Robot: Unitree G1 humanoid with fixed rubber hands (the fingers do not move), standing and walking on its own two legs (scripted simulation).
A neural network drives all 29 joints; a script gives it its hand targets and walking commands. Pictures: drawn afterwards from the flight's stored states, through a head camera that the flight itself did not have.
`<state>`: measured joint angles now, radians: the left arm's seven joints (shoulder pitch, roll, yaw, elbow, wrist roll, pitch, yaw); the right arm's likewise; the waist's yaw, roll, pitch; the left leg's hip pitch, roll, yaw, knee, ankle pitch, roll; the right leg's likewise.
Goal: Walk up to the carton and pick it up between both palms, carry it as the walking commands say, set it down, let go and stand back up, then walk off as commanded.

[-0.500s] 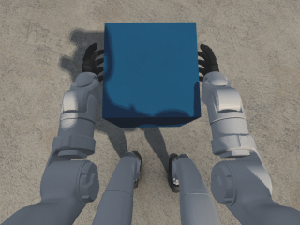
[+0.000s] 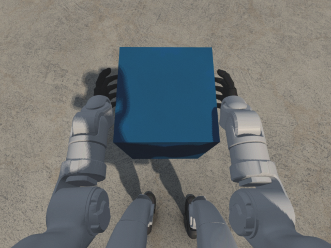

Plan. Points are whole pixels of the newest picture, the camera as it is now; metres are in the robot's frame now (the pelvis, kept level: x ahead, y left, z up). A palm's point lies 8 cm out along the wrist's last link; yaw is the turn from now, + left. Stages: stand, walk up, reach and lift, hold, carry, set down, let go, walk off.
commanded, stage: reach and lift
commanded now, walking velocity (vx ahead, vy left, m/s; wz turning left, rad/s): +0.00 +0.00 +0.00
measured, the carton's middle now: (165, 112) +0.43 +0.02 -0.03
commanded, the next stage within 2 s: hold in 1.18 s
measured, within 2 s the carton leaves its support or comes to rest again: neither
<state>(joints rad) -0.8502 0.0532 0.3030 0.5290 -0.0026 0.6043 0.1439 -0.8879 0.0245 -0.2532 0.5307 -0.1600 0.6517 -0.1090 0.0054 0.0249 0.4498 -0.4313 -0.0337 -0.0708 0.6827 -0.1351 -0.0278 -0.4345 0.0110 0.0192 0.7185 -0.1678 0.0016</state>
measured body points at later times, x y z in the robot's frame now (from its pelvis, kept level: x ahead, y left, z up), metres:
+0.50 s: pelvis +0.09 +0.00 +0.02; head +0.07 -0.01 +0.47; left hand +0.44 +0.17 +0.06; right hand +0.44 -0.13 +0.06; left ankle +0.15 +0.13 -0.70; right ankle +0.14 -0.11 -0.70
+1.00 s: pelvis +0.09 +0.00 +0.03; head +0.07 -0.01 +0.47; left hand +0.42 +0.17 +0.07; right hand +0.42 -0.13 +0.06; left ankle +0.15 +0.13 -0.70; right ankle +0.14 -0.11 -0.70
